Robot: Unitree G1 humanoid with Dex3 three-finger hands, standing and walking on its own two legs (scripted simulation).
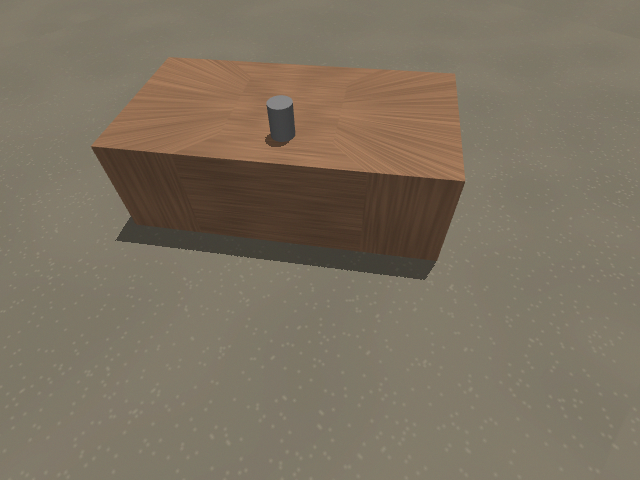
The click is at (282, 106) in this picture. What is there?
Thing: squat round
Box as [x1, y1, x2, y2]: [266, 95, 294, 141]
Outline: 273,96 269,98 266,102 271,137 278,141 286,141 294,136 292,100 289,97 283,95
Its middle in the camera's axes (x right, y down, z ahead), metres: -0.12 -0.43 +1.35
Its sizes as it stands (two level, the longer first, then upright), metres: 0.089 0.089 0.128
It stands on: a support 0.42 m high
